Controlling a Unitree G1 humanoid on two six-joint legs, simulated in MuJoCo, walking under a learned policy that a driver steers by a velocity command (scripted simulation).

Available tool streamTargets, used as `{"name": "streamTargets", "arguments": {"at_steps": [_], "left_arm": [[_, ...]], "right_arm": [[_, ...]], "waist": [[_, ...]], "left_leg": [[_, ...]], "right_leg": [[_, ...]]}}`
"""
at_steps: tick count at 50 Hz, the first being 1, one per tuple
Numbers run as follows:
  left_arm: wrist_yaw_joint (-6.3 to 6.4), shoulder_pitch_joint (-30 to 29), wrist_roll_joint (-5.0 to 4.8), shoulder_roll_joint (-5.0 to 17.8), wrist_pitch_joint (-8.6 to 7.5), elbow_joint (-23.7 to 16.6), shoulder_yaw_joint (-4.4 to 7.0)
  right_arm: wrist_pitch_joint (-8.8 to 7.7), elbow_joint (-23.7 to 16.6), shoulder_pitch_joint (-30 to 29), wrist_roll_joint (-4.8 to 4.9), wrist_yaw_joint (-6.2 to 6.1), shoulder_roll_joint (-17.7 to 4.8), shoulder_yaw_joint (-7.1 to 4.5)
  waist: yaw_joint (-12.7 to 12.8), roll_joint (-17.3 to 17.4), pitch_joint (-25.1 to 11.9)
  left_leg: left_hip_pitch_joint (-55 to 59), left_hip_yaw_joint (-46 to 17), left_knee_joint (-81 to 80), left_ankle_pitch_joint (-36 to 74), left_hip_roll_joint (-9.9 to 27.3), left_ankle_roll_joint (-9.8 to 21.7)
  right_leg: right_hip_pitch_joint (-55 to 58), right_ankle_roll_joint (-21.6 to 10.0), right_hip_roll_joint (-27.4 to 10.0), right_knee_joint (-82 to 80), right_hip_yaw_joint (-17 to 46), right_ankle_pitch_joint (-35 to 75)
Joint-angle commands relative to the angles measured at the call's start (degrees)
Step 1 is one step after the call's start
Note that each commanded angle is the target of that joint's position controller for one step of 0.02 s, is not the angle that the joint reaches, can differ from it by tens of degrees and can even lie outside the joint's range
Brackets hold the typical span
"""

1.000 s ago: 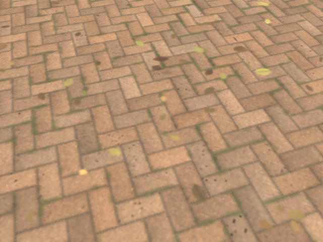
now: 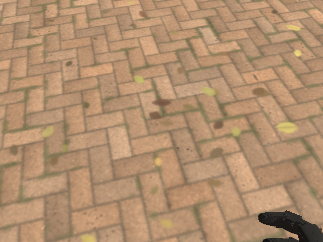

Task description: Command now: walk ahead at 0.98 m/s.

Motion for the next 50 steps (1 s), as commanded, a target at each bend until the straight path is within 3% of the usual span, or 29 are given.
{"name": "streamTargets", "arguments": {"at_steps": [1,3,5,6,7,8,9,11,13,15,19,21,23,25,26,27,28,29,30,31,32,33,35,37,39,44,46,48,50], "left_arm": [[1.02,0.5,0.2,9.4,-0.91,-1.2,1.31],[2.22,0.3,1.17,12.0,-0.12,0.0,1.64],[3.23,-2.5,2.62,14.4,1.53,0.5,2.33],[3.09,-7.2,2.64,14.5,1.81,-0.7,2.52],[2.41,-9.0,3.31,8.0,0.84,-2.8,1.14],[1.15,-2.0,-1.11,5.0,0.09,-4.4,0.54],[1.58,-9.8,0.08,9.4,-0.17,-5.1,0.83],[0.82,-15.8,0.89,8.1,-0.04,-6.5,0.62],[-0.64,-15.3,2.76,5.3,1.77,-7.1,-0.18],[-1.56,-20.2,3.47,4.2,2.65,-9.6,-0.78],[-2.59,-33.7,2.59,4.7,1.93,-14.8,-1.85],[-3.13,-37.2,1.71,4.0,1.7,-15.6,-2.39],[-2.58,-39.6,1.69,5.6,1.71,-16.2,-2.09],[-1.47,-37.0,2.53,8.6,1.63,-15.9,-1.0],[-0.64,-30.1,2.58,11.0,1.57,-14.2,0.06],[0.34,-18.5,2.41,13.3,1.53,-10.7,1.28],[1.52,-8.0,3.05,16.9,1.61,-7.8,2.79],[1.95,-4.8,5.85,22.3,1.17,-7.5,4.34],[0.86,-5.4,4.39,19.2,1.64,-7.8,4.36],[0.62,-11.9,3.81,15.3,1.33,-7.6,3.84],[0.4,-15.5,3.54,11.6,0.81,-7.2,3.15],[0.42,-16.4,3.68,10.2,0.51,-6.3,2.94],[0.45,-15.4,2.59,6.4,-0.09,-3.9,1.93],[0.15,-15.3,1.04,5.9,-0.92,-2.3,1.9],[0.03,-15.5,0.88,5.2,-1.48,-1.6,1.71],[0.95,-13.0,1.25,8.5,-2.0,-0.6,1.94],[1.99,-11.3,1.04,11.7,-1.6,-0.9,2.19],[3.37,-11.1,1.28,15.0,0.17,-1.7,3.09],[3.84,-16.2,2.19,17.7,2.41,-4.1,4.2]], "right_arm": [[-0.85,-4.0,-6.5,0.39,-0.46,-2.7,0.0],[-0.74,-3.0,-2.6,0.24,-1.48,-5.5,-0.81],[-0.69,2.6,15.4,0.62,-3.14,-10.1,-2.82],[-0.62,5.9,27.8,0.02,-4.26,-12.2,-4.06],[-0.4,7.4,34.8,-0.97,-5.03,-15.6,-5.17],[-0.49,7.2,30.1,-1.93,-4.18,-14.6,-5.24],[-0.75,6.7,24.9,-0.58,-3.38,-10.3,-5.18],[-1.81,8.2,21.2,-0.9,-2.81,-5.1,-4.15],[-2.84,10.2,21.7,-0.51,-3.3,-3.1,-3.18],[-3.98,11.7,23.5,0.87,-3.15,-4.7,-3.34],[-5.46,12.0,25.6,1.84,-2.23,-5.6,-3.22],[-6.09,13.1,28.5,2.63,-2.4,-8.2,-3.58],[-5.7,14.2,31.2,2.32,-2.61,-9.5,-3.49],[-4.86,14.6,31.7,1.36,-3.32,-12.2,-3.7],[-4.07,14.9,31.3,0.55,-3.88,-14.0,-4.02],[-3.18,14.7,29.4,0.07,-4.44,-15.5,-4.39],[-3.0,13.8,27.9,-0.42,-4.51,-13.6,-4.1],[-3.26,11.6,36.3,1.3,-3.85,-1.0,-1.63],[-3.46,11.2,35.8,4.04,-4.15,-5.2,-2.29],[-3.12,9.4,26.3,3.35,-4.52,-8.2,-3.14],[-2.84,8.7,22.5,2.68,-4.01,-7.7,-3.05],[-2.16,8.7,21.6,2.2,-3.44,-6.3,-2.99],[0.17,8.1,22.5,0.63,-2.21,-3.2,-2.83],[1.82,5.6,18.7,0.26,-1.37,-1.4,-2.61],[2.37,2.7,12.9,0.03,-0.61,-0.8,-2.18],[2.03,-1.4,2.4,0.4,0.75,-2.6,-1.49],[1.71,-1.5,2.5,0.33,1.1,-3.4,-1.52],[1.56,0.2,7.9,0.45,0.61,-6.2,-2.35],[1.58,5.9,28.2,0.64,-0.58,-11.1,-4.9]], "waist": [[-2.6,-4.1,4.6],[-5.7,-7.6,-0.1],[-14.1,-9.0,-8.6],[-20.3,-8.0,-13.2],[-19.4,3.5,-17.8],[-11.3,14.8,-21.0],[-12.1,2.2,-11.1],[-7.7,-5.2,-0.4],[-3.4,-3.6,2.8],[-2.6,-1.6,6.5],[-4.7,-2.4,9.6],[-5.9,-0.9,9.2],[-7.2,0.2,8.1],[-4.8,3.1,2.6],[-1.1,4.9,-2.2],[4.8,5.2,-8.0],[8.8,4.5,-13.0],[1.7,-13.7,-23.1],[2.5,-13.5,-30.2],[1.2,-7.4,-16.8],[0.1,-3.3,-9.4],[-1.6,-2.3,-5.4],[-5.3,-4.4,-2.0],[-6.8,-5.3,1.4],[-7.2,-5.3,4.5],[-6.9,-2.7,8.8],[-8.0,-4.1,7.3],[-11.5,-6.5,2.7],[-21.3,-7.5,-7.3]], "left_leg": [[12.8,4.1,-8.0,1.1,-5.3,2.1],[18.7,4.5,-8.6,-6.2,-9.1,3.4],[35.7,1.8,-10.8,-12.7,-9.7,5.6],[51.4,-2.8,-11.2,-16.6,-4.6,8.1],[63.7,-17.6,-6.5,-26.6,8.9,9.6],[75.6,-51.3,-18.0,-37.5,19.2,18.9],[66.8,-44.6,-24.2,-40.0,15.4,15.9],[48.8,-32.3,-28.6,-29.9,11.8,13.4],[38.2,-25.2,-31.9,-29.2,7.7,10.7],[33.9,-20.4,-35.9,-26.2,6.2,9.9],[26.8,-8.0,-39.6,-3.7,-0.2,6.7],[28.2,-7.1,-43.4,5.3,2.0,5.8],[38.7,-6.3,-41.0,17.7,3.2,4.9],[47.9,-7.1,-30.9,38.7,5.0,4.2],[49.5,-7.8,-20.8,44.4,5.9,3.6],[46.3,-8.0,-6.7,41.3,5.4,3.1],[35.7,-7.8,9.7,26.7,2.9,3.1],[15.7,-6.6,35.9,-25.6,-4.3,2.2],[8.8,-10.5,45.4,-32.0,-6.3,3.0],[4.1,-10.2,43.5,-23.9,-2.1,3.4],[4.4,-9.7,39.9,-20.3,-0.1,3.3],[6.1,-9.7,38.2,-19.8,1.5,3.1],[9.6,-9.4,36.5,-19.9,3.4,2.4],[6.0,-8.4,34.6,-18.7,5.1,1.8],[4.7,-5.5,30.0,-12.3,4.7,1.5],[7.8,3.2,8.4,-0.7,0.9,4.0],[12.7,6.7,3.4,-0.4,-2.6,5.7],[20.0,8.6,1.6,-5.2,-6.9,7.1],[41.1,5.4,1.6,-12.3,-9.6,9.8]], "right_leg": [[-5.7,2.2,-14.2,-0.5,2.2,58.7],[0.9,3.0,-16.5,9.2,2.0,79.7],[-0.1,3.1,-18.0,32.0,2.0,83.5],[-11.1,2.3,-16.6,49.0,1.0,71.2],[-26.6,0.1,-8.6,69.9,-0.3,19.0],[-50.8,1.7,-0.9,85.3,6.2,-10.7],[-55.9,-0.7,-6.8,80.6,7.3,-1.8],[-52.2,-0.4,-9.9,74.6,6.5,2.2],[-48.6,1.3,-12.3,70.1,6.4,1.7],[-52.2,3.0,-14.8,65.4,4.2,3.1],[-44.8,3.5,-14.3,41.6,-2.7,22.0],[-36.7,2.0,-12.3,34.1,-4.8,30.5],[-36.7,0.9,-10.3,29.3,-5.9,30.6],[-32.2,0.1,-6.3,27.6,-6.0,22.2],[-24.8,-0.3,-4.7,27.6,-4.2,16.6],[-12.7,-0.6,-4.7,26.3,-2.8,12.5],[1.0,-0.6,-10.9,28.8,2.2,5.4],[18.7,-5.0,-31.9,27.3,28.3,-7.0],[19.4,-6.8,-35.2,14.4,47.2,-17.1],[8.9,-4.0,-30.8,11.6,36.2,-17.1],[-0.3,-2.8,-29.0,10.6,27.8,-8.9],[-6.7,-1.6,-27.1,9.2,20.9,-1.7],[-15.3,0.5,-24.8,6.5,11.4,1.7],[-17.6,2.3,-23.7,4.1,3.9,6.3],[-20.7,4.2,-20.5,1.8,-4.9,13.8],[-17.1,6.4,-17.4,0.1,-16.6,35.1],[-11.7,7.5,-19.0,5.6,-18.7,59.4],[-6.3,7.7,-20.5,15.7,-18.5,76.0],[-10.8,5.9,-22.4,41.6,-15.8,79.0]]}}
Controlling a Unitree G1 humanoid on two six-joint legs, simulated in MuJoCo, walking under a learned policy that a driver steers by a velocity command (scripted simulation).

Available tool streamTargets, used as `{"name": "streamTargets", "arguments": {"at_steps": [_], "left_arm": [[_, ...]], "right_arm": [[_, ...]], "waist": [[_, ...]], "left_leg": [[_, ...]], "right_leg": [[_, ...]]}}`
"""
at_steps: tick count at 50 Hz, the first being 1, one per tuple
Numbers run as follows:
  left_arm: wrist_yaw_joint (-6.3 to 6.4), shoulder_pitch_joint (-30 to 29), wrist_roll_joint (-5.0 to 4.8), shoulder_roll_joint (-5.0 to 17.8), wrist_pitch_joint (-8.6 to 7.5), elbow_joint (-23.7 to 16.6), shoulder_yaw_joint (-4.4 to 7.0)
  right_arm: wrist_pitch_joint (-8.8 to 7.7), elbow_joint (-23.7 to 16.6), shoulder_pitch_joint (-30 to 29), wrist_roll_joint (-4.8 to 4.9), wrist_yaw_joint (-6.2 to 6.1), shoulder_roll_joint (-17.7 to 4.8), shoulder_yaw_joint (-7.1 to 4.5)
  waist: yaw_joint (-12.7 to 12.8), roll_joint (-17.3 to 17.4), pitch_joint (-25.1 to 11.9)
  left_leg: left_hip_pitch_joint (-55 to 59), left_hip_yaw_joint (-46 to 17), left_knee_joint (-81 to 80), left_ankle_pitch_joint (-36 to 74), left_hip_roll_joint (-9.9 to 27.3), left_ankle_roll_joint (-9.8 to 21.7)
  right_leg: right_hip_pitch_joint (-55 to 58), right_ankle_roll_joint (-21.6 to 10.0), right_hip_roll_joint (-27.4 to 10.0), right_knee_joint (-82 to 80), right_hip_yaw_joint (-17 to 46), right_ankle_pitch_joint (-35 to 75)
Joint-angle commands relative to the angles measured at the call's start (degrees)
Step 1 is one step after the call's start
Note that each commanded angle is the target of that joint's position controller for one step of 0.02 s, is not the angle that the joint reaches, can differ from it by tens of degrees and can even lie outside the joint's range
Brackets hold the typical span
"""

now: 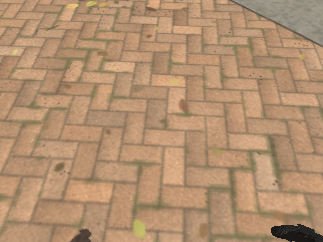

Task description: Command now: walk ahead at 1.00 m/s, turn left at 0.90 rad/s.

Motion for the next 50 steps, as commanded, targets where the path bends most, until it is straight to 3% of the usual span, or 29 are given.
{"name": "streamTargets", "arguments": {"at_steps": [1,2,3,4,5,6,9,12,16,19,20,21,22,23,25,26,28,30,34,37,39,40,41,42,43,45,46,47,50], "left_arm": [[0.52,-11.5,0.8,16.1,1.48,-7.9,3.97],[-0.78,-13.6,1.3,7.4,0.94,-10.2,1.94],[-0.94,-10.1,-0.11,6.2,-0.39,-17.5,1.19],[-1.02,-13.7,0.26,7.8,-2.28,-18.7,0.49],[-1.13,-15.9,0.23,9.7,-3.02,-18.1,0.64],[-1.12,-17.3,0.92,9.3,-2.8,-18.0,0.58],[-1.16,-16.1,2.42,8.4,0.9,-18.0,0.15],[-1.42,-22.6,1.31,5.6,1.72,-21.8,-0.97],[-1.11,-27.1,-0.14,5.3,1.84,-24.0,-1.78],[0.31,-19.4,0.08,10.0,0.92,-22.3,-0.35],[0.79,-11.2,0.35,12.0,0.04,-20.0,0.39],[1.04,-5.6,1.12,14.9,-0.5,-19.1,0.87],[0.18,-4.3,1.78,15.0,0.38,-21.3,0.5],[0.19,-8.8,0.7,15.8,0.82,-21.6,2.12],[1.24,-18.3,0.16,6.4,2.15,-24.1,-0.32],[1.4,-18.5,0.55,6.2,2.68,-23.2,-0.64],[1.21,-17.1,0.42,8.8,2.97,-21.1,0.41],[0.53,-16.1,0.6,9.9,2.73,-20.1,1.11],[-0.17,-18.8,0.92,11.5,3.37,-21.1,2.08],[-0.53,-18.1,1.23,13.4,4.52,-21.5,3.07],[-0.95,-16.6,0.68,14.5,5.62,-21.4,3.66],[-1.21,-14.8,0.61,14.0,6.31,-21.1,3.79],[-1.74,-11.8,0.5,12.5,7.16,-20.3,3.81],[-1.64,-12.5,0.11,8.4,8.14,-25.3,2.39],[-0.8,-18.5,0.44,12.0,8.85,-25.7,3.05],[-0.38,-16.1,-1.26,9.9,8.6,-23.9,2.53],[-0.26,-14.3,-0.64,10.6,8.19,-22.4,2.92],[-0.37,-12.1,0.15,11.6,8.16,-20.4,3.29],[-1.26,-12.5,-0.59,10.1,8.62,-19.6,2.93]], "right_arm": [[0.22,7.6,34.0,0.56,-2.35,-11.3,-5.46],[0.75,7.7,27.8,1.44,-3.46,-14.1,-6.36],[1.4,5.3,24.9,-0.46,-3.25,-19.7,-7.31],[1.51,3.9,24.7,-0.87,-3.84,-18.0,-7.53],[1.09,4.6,23.5,-0.7,-4.3,-13.5,-6.73],[0.44,5.1,21.5,-0.44,-4.42,-11.6,-6.1],[-2.05,3.9,17.7,0.9,-4.72,-9.7,-4.71],[-2.32,3.7,18.2,1.0,-4.24,-11.7,-5.42],[-0.17,4.4,22.8,1.35,-3.87,-11.1,-6.12],[0.19,2.0,18.9,0.65,-4.44,-12.0,-6.62],[-0.24,0.7,16.5,1.06,-4.38,-11.4,-6.48],[-0.26,-1.2,19.1,1.88,-4.69,-4.8,-4.97],[0.31,-2.3,27.7,1.89,-5.91,-4.6,-4.65],[0.95,-2.2,31.9,1.28,-6.15,-7.2,-4.71],[2.98,-2.6,20.9,-1.14,-4.74,-10.0,-5.41],[3.86,-3.6,18.4,-1.01,-3.69,-9.7,-5.56],[5.79,-4.9,17.4,-0.47,-2.45,-7.4,-4.84],[6.27,-6.6,15.8,-0.19,-2.27,-5.5,-4.08],[7.0,-9.9,11.4,0.01,-1.28,-5.6,-3.52],[7.27,-11.6,7.7,0.66,-0.77,-6.8,-3.81],[6.77,-12.1,7.4,0.78,-0.68,-7.1,-4.15],[6.3,-10.8,10.1,0.6,-0.91,-7.7,-4.55],[5.43,-9.4,14.3,-0.08,-1.73,-9.8,-5.09],[4.99,-12.2,13.7,-0.01,-2.74,-19.2,-6.91],[4.82,-11.8,17.0,-0.33,-3.49,-17.9,-7.34],[4.76,-11.0,9.8,-0.68,-4.28,-13.2,-5.41],[4.61,-11.6,5.9,-0.52,-4.49,-11.6,-4.89],[4.41,-11.8,4.8,-0.16,-4.53,-9.6,-4.22],[3.6,-10.0,8.1,0.06,-4.09,-8.0,-3.43]], "waist": [[-19.7,-4.0,-12.1],[-12.8,10.5,-4.5],[-6.3,12.8,-14.2],[-8.0,4.0,-14.3],[-6.1,-5.0,-6.2],[-3.1,-8.3,-2.5],[2.4,-10.4,1.9],[0.9,-6.8,0.6],[-4.5,0.7,-5.1],[-0.2,2.2,-8.1],[4.3,0.9,-10.8],[3.7,-8.0,-17.4],[-0.8,-10.7,-24.3],[-2.4,-15.4,-31.5],[-2.1,-6.3,-18.1],[-2.2,-6.8,-13.3],[-2.8,-8.8,-8.6],[-3.3,-9.4,-8.9],[-4.1,-11.2,-9.0],[-2.5,-13.0,-7.3],[-2.3,-11.0,-6.6],[-2.7,-7.4,-6.8],[-4.1,4.3,-5.1],[-2.9,21.7,-3.2],[-7.5,10.7,-4.8],[-1.7,9.0,-2.8],[0.0,9.2,-4.0],[0.4,8.7,-5.7],[-0.6,3.7,-8.1]], "left_leg": [[43.4,-6.1,-2.9,-10.1,-4.5,4.8],[44.2,-20.1,-4.9,-6.8,2.7,6.9],[58.9,-49.3,-14.0,-9.7,11.9,18.7],[57.9,-60.3,-26.1,-24.4,16.2,18.4],[48.5,-57.1,-29.3,-26.6,15.1,15.1],[39.6,-52.0,-29.3,-21.9,12.8,12.7],[21.0,-37.1,-27.0,14.4,7.2,10.0],[14.8,-27.1,-22.6,34.2,-0.7,4.9],[19.4,-26.6,-14.8,30.8,-5.7,-3.6],[21.5,-32.5,-0.7,23.9,-6.0,-7.4],[19.9,-30.5,11.1,17.6,-7.6,-9.0],[11.0,-23.8,28.4,-27.0,-11.4,-10.3],[5.0,-19.3,39.7,-45.5,-11.5,-10.2],[1.6,-18.7,49.8,-37.5,-7.7,-11.2],[0.4,-15.6,43.4,-26.2,-2.3,-12.5],[1.3,-15.3,40.8,-25.8,-1.3,-13.5],[5.1,-13.9,34.9,-24.3,0.0,-13.7],[6.3,-12.7,29.1,-22.9,0.7,-13.1],[14.0,-10.6,15.8,-18.5,3.6,-11.3],[19.0,-6.7,7.3,-20.2,2.2,-10.7],[22.7,-5.1,-0.7,-20.7,0.8,-9.8],[27.1,-6.2,-5.2,-20.8,-0.4,-8.9],[32.0,-17.9,-16.8,-18.8,4.7,-6.7],[30.9,-45.8,-25.0,-8.6,22.0,0.6],[26.5,-42.3,-23.9,1.2,22.2,5.3],[21.8,-29.9,-22.8,1.8,14.9,2.4],[21.9,-26.4,-22.0,2.1,11.3,0.7],[22.2,-24.3,-21.0,7.6,10.1,0.8],[25.9,-25.1,-20.6,11.3,11.2,1.3]], "right_leg": [[-25.1,-4.6,-11.3,45.7,5.4,65.5],[-43.8,-3.5,-0.1,66.9,7.5,5.1],[-62.5,-1.3,3.3,77.6,19.5,-2.9],[-68.2,-2.0,0.5,73.8,25.8,0.4],[-67.2,-2.3,-2.4,66.8,26.6,4.2],[-63.3,-1.8,-4.1,61.5,26.4,5.2],[-51.3,2.0,-7.1,49.8,24.8,3.3],[-43.5,2.0,-4.1,32.7,20.3,14.9],[-34.9,-0.9,3.4,15.1,18.3,29.2],[-24.2,-1.7,5.2,4.5,22.5,32.1],[-16.1,-2.9,1.4,0.1,24.8,39.3],[-2.8,-6.2,-15.1,5.2,35.9,61.5],[2.4,-10.5,-30.6,12.9,49.5,88.2],[2.6,-19.6,-34.8,9.3,59.2,74.6],[-15.0,-16.4,-22.4,1.3,44.5,39.0],[-20.5,-14.8,-19.2,-0.7,37.9,37.9],[-28.1,-13.5,-16.7,-3.0,29.1,40.9],[-28.8,-13.6,-17.1,-3.4,25.0,42.9],[-34.3,-11.7,-18.8,-4.6,18.0,28.7],[-35.7,-9.0,-19.6,-3.7,14.4,15.5],[-35.3,-6.4,-20.3,0.5,12.4,9.2],[-37.3,-4.1,-19.1,6.0,10.6,5.8],[-44.4,-0.4,-14.9,19.2,7.0,0.4],[-59.5,4.2,-4.6,34.0,7.0,-14.4],[-57.1,3.4,-4.8,42.0,17.9,-10.9],[-52.7,1.9,-5.3,41.1,20.8,0.4],[-50.4,1.2,-4.6,40.7,19.9,4.3],[-47.9,0.9,-3.7,42.2,18.9,5.6],[-46.2,-0.1,-2.7,39.2,19.8,4.8]]}}
Over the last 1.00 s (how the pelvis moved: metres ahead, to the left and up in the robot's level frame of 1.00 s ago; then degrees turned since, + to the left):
0.96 0.00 -0.02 22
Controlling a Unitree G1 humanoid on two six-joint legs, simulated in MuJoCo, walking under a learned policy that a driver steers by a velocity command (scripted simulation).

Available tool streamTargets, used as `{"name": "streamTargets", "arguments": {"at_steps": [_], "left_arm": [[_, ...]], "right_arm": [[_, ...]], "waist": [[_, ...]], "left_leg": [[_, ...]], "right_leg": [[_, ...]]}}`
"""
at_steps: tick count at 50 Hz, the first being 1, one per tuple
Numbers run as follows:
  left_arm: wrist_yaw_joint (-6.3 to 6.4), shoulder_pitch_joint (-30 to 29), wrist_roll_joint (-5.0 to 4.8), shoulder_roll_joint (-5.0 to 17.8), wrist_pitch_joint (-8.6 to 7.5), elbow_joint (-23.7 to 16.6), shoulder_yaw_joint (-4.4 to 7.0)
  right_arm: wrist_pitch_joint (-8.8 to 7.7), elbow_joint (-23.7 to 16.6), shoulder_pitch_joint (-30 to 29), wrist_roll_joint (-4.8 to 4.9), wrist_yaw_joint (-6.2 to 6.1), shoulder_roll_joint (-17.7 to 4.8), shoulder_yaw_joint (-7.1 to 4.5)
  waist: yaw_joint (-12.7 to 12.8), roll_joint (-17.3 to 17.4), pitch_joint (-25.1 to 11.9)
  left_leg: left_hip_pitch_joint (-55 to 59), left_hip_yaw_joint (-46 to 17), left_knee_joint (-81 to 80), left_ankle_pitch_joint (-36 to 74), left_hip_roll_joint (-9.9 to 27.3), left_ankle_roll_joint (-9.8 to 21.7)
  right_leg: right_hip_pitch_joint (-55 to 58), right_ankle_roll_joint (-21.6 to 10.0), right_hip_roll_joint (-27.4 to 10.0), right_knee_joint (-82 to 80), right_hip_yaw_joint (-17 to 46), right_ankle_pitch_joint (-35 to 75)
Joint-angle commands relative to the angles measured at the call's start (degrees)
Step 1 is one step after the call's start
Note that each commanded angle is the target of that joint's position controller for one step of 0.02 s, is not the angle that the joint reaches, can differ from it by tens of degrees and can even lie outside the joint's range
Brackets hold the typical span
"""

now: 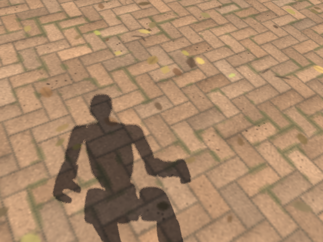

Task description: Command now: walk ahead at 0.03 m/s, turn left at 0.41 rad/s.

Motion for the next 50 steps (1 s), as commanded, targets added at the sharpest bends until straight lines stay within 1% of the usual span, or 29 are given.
{"name": "streamTargets", "arguments": {"at_steps": [1,3,5,7,8,9,10,11,12,13,14,15,16,17,18,19,21,23,25,29,36,50], "left_arm": [[-0.48,1.0,-0.55,3.6,-0.21,-2.5,0.91],[-0.65,-0.2,-0.52,2.2,-0.12,-2.6,0.28],[-0.55,-0.6,-0.54,1.8,-0.14,-2.5,0.02],[-0.21,-0.2,-0.96,1.8,-0.34,-2.4,-0.07],[-0.02,0.5,-1.13,1.5,-0.55,-2.1,-0.19],[0.14,2.3,-1.09,0.6,-0.92,-1.5,-0.46],[0.37,3.9,-0.6,0.0,-1.57,-0.9,-0.82],[0.7,3.6,0.62,2.1,-2.49,-1.3,-0.84],[0.68,-1.2,0.71,7.0,-3.07,-2.9,-0.15],[0.32,-2.5,0.0,5.5,-3.16,-2.5,-0.24],[0.04,-4.6,-0.25,3.0,-3.34,-2.7,-1.15],[0.05,-4.8,-0.33,2.8,-3.31,-2.4,-1.23],[0.25,-3.9,-0.4,3.2,-3.27,-2.0,-1.09],[0.39,-2.7,-0.65,3.2,-3.38,-1.6,-1.04],[0.26,-2.0,-0.67,3.1,-3.36,-1.6,-0.95],[0.05,-1.4,-0.77,2.7,-3.17,-1.8,-0.93],[0.04,-1.6,-0.55,2.1,-2.92,-1.4,-1.03],[0.05,-1.5,-0.4,2.2,-2.91,-1.0,-0.89],[0.09,-1.3,-0.4,2.0,-3.07,-0.5,-0.89],[0.18,-1.3,-0.35,1.5,-3.29,0.8,-0.97],[0.42,-0.4,-0.34,1.2,-3.73,4.1,-1.04],[1.13,2.7,-0.31,0.3,-4.1,13.3,-1.39]], "right_arm": [[-1.59,-2.8,-0.3,0.03,-0.22,-7.5,-2.01],[-1.72,-1.9,0.7,-0.15,-0.2,-7.1,-1.84],[-1.72,-1.1,1.0,-0.44,-0.01,-7.0,-1.69],[-1.66,-0.1,1.3,-0.66,0.2,-7.2,-1.64],[-1.63,0.3,1.1,-0.53,0.2,-7.1,-1.54],[-1.59,0.6,0.1,-0.09,0.06,-6.9,-1.32],[-1.7,0.8,-0.6,0.48,-0.22,-5.9,-0.89],[-1.99,0.6,0.5,0.46,-0.42,-3.1,-0.05],[-1.96,0.8,3.4,0.7,-0.31,-1.0,0.39],[-1.5,1.8,2.2,-0.27,-0.15,-3.5,-0.14],[-1.33,2.6,2.4,-0.38,0.25,-3.7,-0.33],[-1.4,3.2,1.5,-0.44,0.57,-3.3,-0.21],[-1.6,3.4,0.5,-0.52,0.82,-3.5,-0.27],[-1.94,3.4,0.3,-0.78,1.01,-3.8,-0.25],[-2.36,4.0,0.9,-0.63,0.97,-3.7,-0.09],[-2.53,5.1,1.7,-0.27,0.81,-3.8,-0.18],[-2.7,6.1,1.2,-0.21,0.39,-2.9,0.03],[-2.85,6.9,1.3,-0.17,-0.05,-2.6,0.09],[-3.06,7.9,1.6,-0.1,-0.34,-2.9,0.0],[-3.23,9.6,1.7,0.01,-0.78,-3.0,-0.04],[-3.34,13.5,2.0,0.2,-1.33,-3.4,-0.04],[-3.28,23.3,2.4,0.56,-2.18,-2.5,0.35]], "waist": [[-0.8,8.1,-7.3],[-1.9,9.2,-6.8],[-2.4,10.2,-6.2],[-2.5,10.4,-5.8],[-2.0,9.9,-5.8],[-0.5,8.8,-5.9],[0.8,7.0,-6.1],[-0.3,1.4,-6.7],[-4.0,-7.0,-4.7],[-2.6,-9.3,-3.4],[-3.8,-7.4,-2.4],[-3.3,-6.8,-1.6],[-2.5,-7.3,-1.7],[-2.0,-6.7,-2.7],[-1.6,-4.9,-3.7],[-1.0,-1.5,-3.5],[-0.8,1.5,-1.9],[-0.7,2.6,-2.1],[-0.6,3.5,-2.7],[-0.6,4.1,-2.9],[-0.9,3.2,-2.9],[-0.7,2.6,-1.3]], "left_leg": [[8.4,-12.7,-10.4,22.3,13.6,9.2],[9.1,-13.6,-10.4,18.3,13.8,9.2],[7.5,-14.1,-9.8,17.0,13.6,9.2],[6.1,-15.4,-8.7,18.9,13.7,9.1],[5.6,-15.9,-7.9,19.7,13.4,8.8],[4.2,-15.6,-6.6,19.1,12.4,7.5],[0.9,-15.3,-5.5,15.2,11.0,5.2],[-2.0,-13.7,-2.2,7.6,7.6,1.8],[-4.5,-6.3,-0.1,-3.7,-0.5,-0.6],[2.7,-3.1,1.7,-9.5,-0.5,-1.5],[5.6,-3.0,0.2,-6.4,0.0,-1.4],[6.6,-3.4,-2.9,-1.2,0.1,-1.4],[7.1,-4.1,-4.4,3.1,0.7,-1.4],[7.7,-5.5,-5.7,6.0,2.0,-1.4],[7.7,-6.4,-6.3,7.1,3.0,-1.4],[5.9,-6.7,-6.1,6.6,3.1,-1.1],[4.1,-7.3,-7.3,5.5,3.5,-1.1],[3.5,-8.0,-8.2,5.9,3.9,-1.0],[3.7,-8.5,-8.6,6.5,4.3,-0.9],[4.3,-9.2,-9.3,6.9,5.0,-0.7],[6.5,-9.1,-9.7,8.8,5.6,-0.4],[8.1,-8.5,-11.5,10.2,5.9,-0.4]], "right_leg": [[0.2,-1.2,0.4,-2.8,1.8,0.6],[2.4,-2.2,0.8,-9.2,2.1,0.1],[6.6,-3.2,1.9,-14.9,1.6,-1.6],[10.6,-4.0,3.1,-20.0,1.0,-2.5],[13.0,-4.4,3.5,-23.8,0.8,-1.4],[17.2,-4.9,3.9,-30.6,0.2,2.9],[23.2,-5.5,3.0,-38.9,1.3,10.1],[26.3,-6.6,-4.4,-44.2,9.6,10.8],[23.1,-10.0,-13.0,-46.1,19.4,17.1],[14.8,-13.4,-15.0,-45.7,19.3,18.9],[13.2,-12.5,-12.0,-45.3,16.0,16.6],[13.3,-10.1,-8.7,-44.3,13.0,13.6],[14.4,-8.2,-6.4,-43.5,11.1,12.2],[15.4,-7.4,-5.5,-42.6,10.2,12.4],[16.4,-7.0,-4.6,-42.0,9.5,10.6],[17.7,-6.8,-3.7,-42.3,8.9,7.9],[18.2,-7.0,-3.4,-41.6,8.5,6.7],[19.4,-7.1,-2.8,-40.6,7.8,8.2],[20.1,-7.2,-2.5,-40.0,7.4,9.3],[20.3,-7.1,-2.0,-39.9,6.9,9.9],[20.2,-6.9,-1.9,-41.2,6.9,11.4],[21.5,-6.8,-2.4,-43.1,7.0,12.8]]}}
Over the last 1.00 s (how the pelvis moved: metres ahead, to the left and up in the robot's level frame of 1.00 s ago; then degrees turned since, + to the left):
0.42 0.02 0.03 55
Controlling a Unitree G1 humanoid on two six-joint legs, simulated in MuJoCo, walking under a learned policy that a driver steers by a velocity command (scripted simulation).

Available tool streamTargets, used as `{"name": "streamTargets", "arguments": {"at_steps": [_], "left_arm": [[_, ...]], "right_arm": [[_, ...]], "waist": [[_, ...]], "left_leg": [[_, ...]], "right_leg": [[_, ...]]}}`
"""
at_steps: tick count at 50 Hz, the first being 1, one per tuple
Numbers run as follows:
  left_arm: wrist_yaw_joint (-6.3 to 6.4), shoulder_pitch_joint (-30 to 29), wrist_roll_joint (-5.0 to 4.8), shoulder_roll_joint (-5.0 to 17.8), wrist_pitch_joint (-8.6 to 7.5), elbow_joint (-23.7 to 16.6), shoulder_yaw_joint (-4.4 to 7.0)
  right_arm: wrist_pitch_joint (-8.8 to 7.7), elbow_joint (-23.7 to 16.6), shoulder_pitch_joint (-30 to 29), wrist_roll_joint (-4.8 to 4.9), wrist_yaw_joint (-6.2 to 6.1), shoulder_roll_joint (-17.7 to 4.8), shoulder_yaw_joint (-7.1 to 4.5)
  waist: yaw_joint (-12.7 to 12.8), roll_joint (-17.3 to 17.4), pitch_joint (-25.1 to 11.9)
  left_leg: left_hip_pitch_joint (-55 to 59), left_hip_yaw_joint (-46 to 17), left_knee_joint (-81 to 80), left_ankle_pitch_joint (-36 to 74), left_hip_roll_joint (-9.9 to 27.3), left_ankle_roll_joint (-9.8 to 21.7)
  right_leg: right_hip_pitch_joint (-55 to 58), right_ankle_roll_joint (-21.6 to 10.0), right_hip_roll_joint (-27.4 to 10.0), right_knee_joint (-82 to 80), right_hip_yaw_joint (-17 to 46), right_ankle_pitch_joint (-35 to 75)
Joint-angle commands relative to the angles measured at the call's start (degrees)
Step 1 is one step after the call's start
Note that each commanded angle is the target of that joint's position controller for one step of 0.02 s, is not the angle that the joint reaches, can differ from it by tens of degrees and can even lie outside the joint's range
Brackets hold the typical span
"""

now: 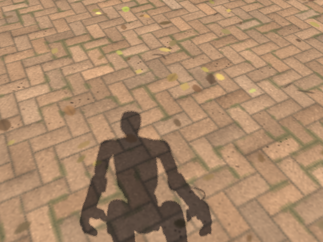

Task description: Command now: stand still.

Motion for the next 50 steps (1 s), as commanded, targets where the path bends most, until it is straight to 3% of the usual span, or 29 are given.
{"name": "streamTargets", "arguments": {"at_steps": [1,14,29,30,31,32,33,34,35,36,38,40,42,44,45,46,47,48,49,50], "left_arm": [[0.32,1.5,0.03,5.3,-0.58,-0.3,1.0],[0.81,3.5,0.05,3.1,-0.61,6.3,0.09],[1.16,5.5,0.03,0.7,-0.8,10.3,-0.52],[1.02,7.0,0.17,1.4,-0.69,10.8,-0.17],[0.79,7.8,0.18,4.0,-0.27,10.6,0.86],[0.47,10.6,0.34,5.9,0.19,10.7,1.7],[0.45,13.8,0.21,7.2,0.36,11.7,2.48],[0.55,13.6,0.21,6.2,0.03,11.8,2.71],[0.42,12.5,0.52,5.2,-0.68,11.2,2.74],[0.28,10.2,0.67,5.5,-1.54,10.3,3.04],[0.12,6.8,0.2,5.9,-3.13,8.5,3.45],[0.08,4.9,-0.24,6.2,-4.06,7.5,3.75],[-0.18,4.9,-0.21,6.7,-4.35,7.3,4.11],[-0.62,3.9,-0.35,7.2,-4.38,6.7,4.5],[-0.93,3.1,-0.06,6.9,-4.67,6.1,4.41],[-1.41,0.7,0.85,4.5,-5.17,4.7,3.62],[-2.13,-1.9,0.29,-1.5,-6.02,0.0,2.2],[-2.63,-4.7,1.15,1.7,-6.02,-1.3,2.85],[-3.34,-6.9,0.93,2.8,-6.13,-2.3,3.04],[-4.01,-5.7,0.98,3.3,-6.32,-1.6,3.11]], "right_arm": [[-0.43,0.2,1.1,0.07,-0.35,-5.7,-0.98],[-0.35,6.0,2.9,0.14,-0.83,-3.7,-0.07],[-0.35,8.8,5.3,0.17,-1.15,-1.4,0.71],[-0.23,9.0,6.4,0.09,-1.14,-1.2,0.7],[0.12,8.2,6.2,-0.15,-0.92,-2.8,-0.04],[0.34,6.3,3.2,-0.98,-0.29,-3.9,-0.55],[0.04,3.3,-1.5,-1.46,0.6,-1.6,-0.14],[-0.63,0.2,-6.7,-1.91,1.2,-0.8,0.11],[-1.35,-0.9,-8.0,-1.91,1.69,-1.8,-0.43],[-2.1,-0.7,-5.7,-1.99,2.29,-1.9,-0.74],[-3.22,-0.8,-3.1,-1.49,3.32,-2.3,-1.35],[-3.28,-2.2,-3.7,-0.96,3.64,-1.8,-1.62],[-2.98,-3.2,-3.2,-0.68,3.53,-1.6,-1.82],[-3.26,-2.1,2.8,-0.55,3.11,-1.5,-2.25],[-3.86,-0.4,9.0,-0.68,2.64,-2.6,-2.92],[-5.0,2.9,20.6,-1.35,1.87,-6.5,-4.41],[-5.55,3.7,27.2,-2.4,1.52,-11.9,-5.14],[-5.01,2.3,19.8,-2.4,1.35,-8.8,-4.1],[-5.23,-0.2,12.9,-1.94,1.6,-8.1,-3.76],[-5.78,-1.0,10.6,-1.47,1.93,-7.2,-3.53]], "waist": [[-0.2,0.1,0.0],[-0.2,0.2,1.2],[-0.3,0.1,2.1],[0.1,-0.6,-0.3],[0.8,-2.9,0.5],[2.7,-5.0,4.2],[4.4,-9.9,8.0],[5.0,-10.1,12.5],[3.8,-5.6,11.8],[1.8,-3.4,9.1],[-0.4,-3.4,5.0],[-1.3,-6.4,4.7],[-1.6,-8.1,6.3],[-4.2,-4.5,6.6],[-6.9,-1.0,4.9],[-12.1,9.3,0.2],[-12.0,24.3,-3.2],[-7.8,14.1,0.4],[-4.9,6.9,3.0],[-3.1,2.9,1.5]], "left_leg": [[1.1,-6.5,-3.4,7.5,6.8,1.7],[0.8,-5.8,-3.8,7.4,6.8,1.4],[0.5,-5.2,-3.4,7.2,6.8,1.0],[0.4,-4.0,-2.4,-2.6,5.1,1.6],[-3.7,-1.8,2.1,-18.2,2.2,2.7],[-12.8,-1.1,7.1,-27.1,1.0,3.2],[-19.8,4.1,15.3,-22.7,0.2,2.5],[-25.2,5.9,23.5,-14.7,3.8,1.5],[-28.5,4.4,27.9,-12.3,5.7,0.9],[-29.0,3.7,29.5,-10.0,6.7,0.3],[-24.1,4.8,26.6,-7.3,7.0,-0.1],[-16.1,6.7,19.9,-6.4,6.1,0.1],[-8.2,9.4,13.0,-8.5,5.1,0.7],[2.8,13.2,7.6,-5.8,3.2,1.3],[11.9,13.0,5.7,-7.4,2.2,2.0],[23.4,1.8,0.2,-16.6,9.0,3.6],[28.4,-31.4,-13.8,-42.5,24.5,8.7],[21.9,-39.2,-16.0,-47.1,26.6,10.6],[17.2,-32.1,-13.8,-40.6,25.6,9.8],[14.0,-24.9,-14.1,-33.1,22.5,8.9]], "right_leg": [[-1.7,-1.5,-6.4,-4.7,6.6,4.9],[-1.2,-1.6,-6.4,-4.9,6.5,5.3],[-1.4,-1.6,-6.2,-5.0,6.5,5.8],[-0.3,-2.1,-5.3,-5.8,6.6,-5.5],[-0.6,-4.0,-5.1,-6.2,8.9,-22.2],[-0.4,-6.8,-8.5,-9.6,15.2,-36.1],[0.9,-10.5,-15.1,-15.9,24.0,-43.8],[-0.6,-13.1,-21.2,-20.0,29.5,-39.3],[0.4,-13.2,-21.6,-20.8,29.6,-33.1],[2.5,-12.4,-20.4,-19.8,27.1,-27.9],[1.9,-10.1,-16.7,-18.9,19.6,-21.0],[-3.6,-8.4,-13.6,-18.9,13.9,-19.4],[-9.2,-9.1,-13.4,-17.6,11.6,-20.5],[-15.8,-10.0,-12.9,-12.0,9.8,-22.2],[-20.7,-9.8,-11.1,-4.5,7.6,-18.2],[-27.4,-8.4,-5.6,16.4,1.5,-9.8],[-42.0,-6.1,2.6,38.3,-1.5,-15.3],[-47.1,-7.5,-0.1,48.2,6.2,-9.8],[-48.5,-7.4,-4.0,50.3,6.9,-2.4],[-44.5,-6.4,-6.0,48.3,6.8,2.1]]}}
Over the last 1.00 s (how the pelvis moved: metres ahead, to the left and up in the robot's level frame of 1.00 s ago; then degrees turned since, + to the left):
0.02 -0.02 0.01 4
